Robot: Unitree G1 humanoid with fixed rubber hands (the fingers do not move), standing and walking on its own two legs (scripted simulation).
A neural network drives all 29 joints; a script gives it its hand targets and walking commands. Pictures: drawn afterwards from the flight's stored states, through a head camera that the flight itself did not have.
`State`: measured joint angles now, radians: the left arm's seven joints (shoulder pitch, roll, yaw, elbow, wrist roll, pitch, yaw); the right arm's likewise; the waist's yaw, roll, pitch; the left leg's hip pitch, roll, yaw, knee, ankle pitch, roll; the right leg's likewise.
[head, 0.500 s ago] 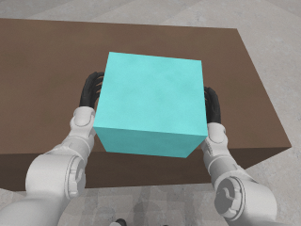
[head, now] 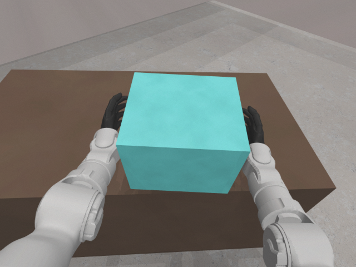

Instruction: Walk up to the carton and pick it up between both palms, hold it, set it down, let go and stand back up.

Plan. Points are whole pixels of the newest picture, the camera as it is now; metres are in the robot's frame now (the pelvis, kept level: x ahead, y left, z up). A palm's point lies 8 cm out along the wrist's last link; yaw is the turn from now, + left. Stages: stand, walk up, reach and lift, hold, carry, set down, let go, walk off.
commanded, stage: reach and lift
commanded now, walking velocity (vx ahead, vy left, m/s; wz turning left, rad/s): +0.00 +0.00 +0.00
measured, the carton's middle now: (182, 134) +0.44 +0.01 +0.08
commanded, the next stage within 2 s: hold in 1.86 s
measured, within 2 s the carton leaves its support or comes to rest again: neither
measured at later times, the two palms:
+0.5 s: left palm (105, 118) +0.40 +0.17 +0.16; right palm (263, 133) +0.39 -0.16 +0.14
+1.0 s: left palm (100, 114) +0.39 +0.18 +0.17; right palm (267, 123) +0.39 -0.16 +0.17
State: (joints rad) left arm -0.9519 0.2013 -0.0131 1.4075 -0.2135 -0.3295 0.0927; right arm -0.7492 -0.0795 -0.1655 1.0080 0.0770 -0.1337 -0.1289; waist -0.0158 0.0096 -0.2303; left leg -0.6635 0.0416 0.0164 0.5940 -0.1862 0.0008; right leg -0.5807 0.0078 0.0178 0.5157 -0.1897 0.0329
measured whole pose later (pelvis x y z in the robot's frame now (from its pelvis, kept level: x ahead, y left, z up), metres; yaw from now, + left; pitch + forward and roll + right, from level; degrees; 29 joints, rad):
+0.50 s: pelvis +0.00 -0.02 +0.01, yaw +1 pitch +4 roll +0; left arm -0.90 0.19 0.03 1.24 -0.12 0.03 0.12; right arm -0.75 -0.10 -0.15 0.98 0.10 0.13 -0.12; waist 0.01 0.00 -0.19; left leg -0.38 0.02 0.02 0.46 -0.14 0.00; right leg -0.34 -0.01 0.02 0.46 -0.20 0.03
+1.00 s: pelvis +0.01 -0.01 +0.02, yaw +1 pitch -1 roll -1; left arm -0.76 0.13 0.22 0.81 0.11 0.35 0.07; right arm -0.75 -0.10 -0.13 0.86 0.12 0.29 -0.12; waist -0.01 -0.02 -0.14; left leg -0.25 0.02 0.02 0.41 -0.14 0.00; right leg -0.19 -0.01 0.02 0.38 -0.18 0.02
